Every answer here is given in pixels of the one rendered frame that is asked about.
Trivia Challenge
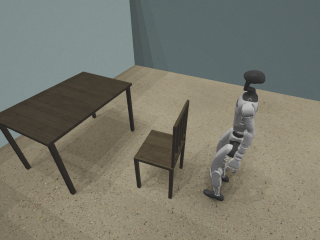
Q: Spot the left robot foot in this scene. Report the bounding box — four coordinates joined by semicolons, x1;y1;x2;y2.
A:
203;189;224;201

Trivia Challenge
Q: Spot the robot right shin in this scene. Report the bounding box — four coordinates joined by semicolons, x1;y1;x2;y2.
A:
215;152;227;178

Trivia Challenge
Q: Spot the chair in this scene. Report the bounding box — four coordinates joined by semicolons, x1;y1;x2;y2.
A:
133;99;190;199

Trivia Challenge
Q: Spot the robot left forearm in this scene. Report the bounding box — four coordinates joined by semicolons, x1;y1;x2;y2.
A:
233;133;253;161

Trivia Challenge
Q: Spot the table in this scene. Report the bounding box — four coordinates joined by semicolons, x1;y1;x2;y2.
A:
0;71;135;195

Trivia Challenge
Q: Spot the left robot hand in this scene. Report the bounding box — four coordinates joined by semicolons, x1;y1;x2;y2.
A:
225;157;241;173

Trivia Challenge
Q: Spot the robot left upper arm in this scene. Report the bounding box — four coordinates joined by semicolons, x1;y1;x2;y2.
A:
241;103;255;138

